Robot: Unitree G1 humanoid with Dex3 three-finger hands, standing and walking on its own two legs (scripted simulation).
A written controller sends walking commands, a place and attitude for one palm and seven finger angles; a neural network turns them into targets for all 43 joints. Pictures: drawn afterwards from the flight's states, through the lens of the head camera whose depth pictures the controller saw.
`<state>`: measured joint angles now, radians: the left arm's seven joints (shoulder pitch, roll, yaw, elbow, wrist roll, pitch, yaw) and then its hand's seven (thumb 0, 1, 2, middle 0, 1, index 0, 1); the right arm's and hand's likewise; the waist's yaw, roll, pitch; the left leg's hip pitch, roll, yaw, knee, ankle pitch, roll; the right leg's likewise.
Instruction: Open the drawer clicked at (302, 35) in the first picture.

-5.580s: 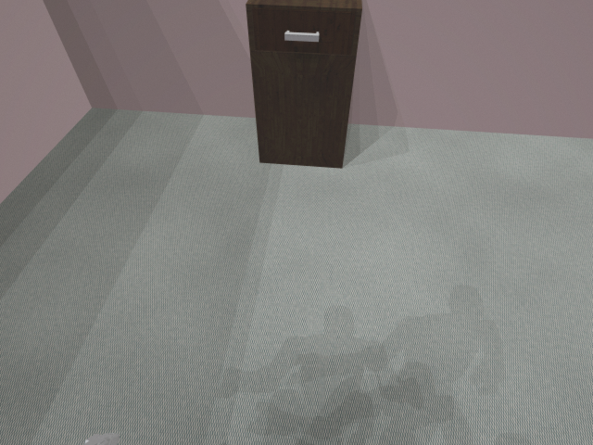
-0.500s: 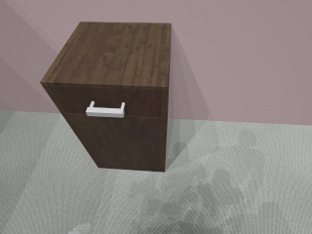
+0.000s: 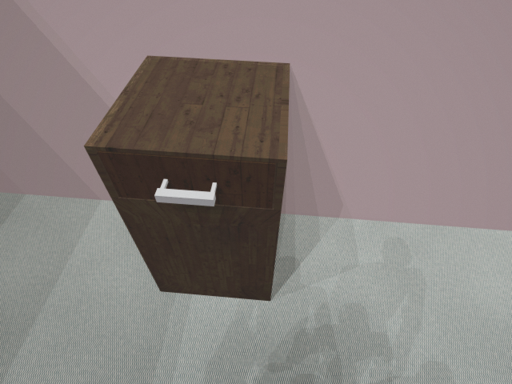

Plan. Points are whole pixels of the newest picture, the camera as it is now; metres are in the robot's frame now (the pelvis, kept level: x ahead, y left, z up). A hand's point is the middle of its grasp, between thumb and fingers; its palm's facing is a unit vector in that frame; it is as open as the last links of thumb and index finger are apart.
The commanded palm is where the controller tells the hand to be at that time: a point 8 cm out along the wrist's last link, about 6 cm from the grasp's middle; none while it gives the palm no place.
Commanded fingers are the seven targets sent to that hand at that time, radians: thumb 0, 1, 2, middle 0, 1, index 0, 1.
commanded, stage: come to a stop and stand still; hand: left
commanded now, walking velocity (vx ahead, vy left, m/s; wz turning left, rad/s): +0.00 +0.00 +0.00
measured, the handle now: (187, 190) +0.54 +0.21 -0.08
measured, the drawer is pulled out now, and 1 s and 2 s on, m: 0.00 0.00 0.00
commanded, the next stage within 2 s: look again from close up in 0.40 s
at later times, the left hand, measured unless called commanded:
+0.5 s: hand out of the picture +0.01 +0.15 -0.18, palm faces +0.05 -0.98 -0.18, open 7.3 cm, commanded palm none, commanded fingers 0.00 0.90 0.90 -0.20 -0.30 -0.20 -0.30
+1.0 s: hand out of the picture -0.02 +0.18 -0.18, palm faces +0.05 -0.98 -0.18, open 7.3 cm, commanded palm none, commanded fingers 0.00 0.90 0.90 -0.20 -0.30 -0.20 -0.30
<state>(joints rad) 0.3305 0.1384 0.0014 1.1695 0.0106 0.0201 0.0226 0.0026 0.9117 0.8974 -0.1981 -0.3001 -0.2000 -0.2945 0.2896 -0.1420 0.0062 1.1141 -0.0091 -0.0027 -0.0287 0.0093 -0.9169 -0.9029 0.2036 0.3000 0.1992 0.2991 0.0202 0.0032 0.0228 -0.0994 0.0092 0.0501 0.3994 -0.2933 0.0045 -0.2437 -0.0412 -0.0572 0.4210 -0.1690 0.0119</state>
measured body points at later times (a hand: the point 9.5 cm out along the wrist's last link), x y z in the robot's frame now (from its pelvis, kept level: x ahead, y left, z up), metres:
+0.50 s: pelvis +0.02 -0.02 +0.00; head +0.04 -0.02 +0.45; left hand +0.01 +0.20 -0.16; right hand +0.00 -0.22 -0.17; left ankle -0.05 +0.11 -0.74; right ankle +0.03 -0.13 -0.74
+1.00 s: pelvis -0.01 +0.01 -0.01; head -0.03 +0.01 +0.44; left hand -0.02 +0.23 -0.16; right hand -0.02 -0.20 -0.17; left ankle -0.05 +0.11 -0.74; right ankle +0.03 -0.13 -0.74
